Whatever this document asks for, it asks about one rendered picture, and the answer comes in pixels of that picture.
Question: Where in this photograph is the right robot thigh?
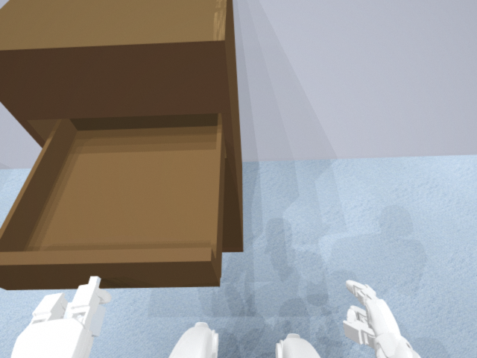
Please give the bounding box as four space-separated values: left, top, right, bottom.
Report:
276 338 320 358

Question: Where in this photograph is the left robot thigh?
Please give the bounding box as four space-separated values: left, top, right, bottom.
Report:
169 327 218 358

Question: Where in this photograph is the robot left hand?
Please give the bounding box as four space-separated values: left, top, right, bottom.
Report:
11 283 112 358

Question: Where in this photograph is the robot thigh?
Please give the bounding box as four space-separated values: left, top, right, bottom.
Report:
276 338 320 358
169 327 218 358

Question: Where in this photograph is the robot right hand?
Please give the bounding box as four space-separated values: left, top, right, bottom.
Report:
343 280 401 350

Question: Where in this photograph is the handle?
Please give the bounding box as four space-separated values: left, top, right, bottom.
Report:
63 277 106 337

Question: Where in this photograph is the cabinet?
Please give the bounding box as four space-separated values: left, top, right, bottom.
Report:
0 0 243 252

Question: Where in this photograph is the drawer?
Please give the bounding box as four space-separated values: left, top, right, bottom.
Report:
0 113 225 290

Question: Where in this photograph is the robot right forearm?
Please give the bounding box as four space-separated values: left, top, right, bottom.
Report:
374 333 421 358

